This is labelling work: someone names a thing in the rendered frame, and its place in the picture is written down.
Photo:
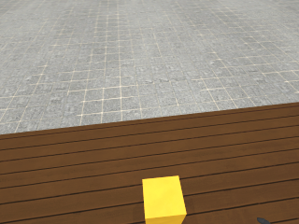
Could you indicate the carton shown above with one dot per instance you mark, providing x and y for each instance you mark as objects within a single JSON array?
[{"x": 163, "y": 200}]

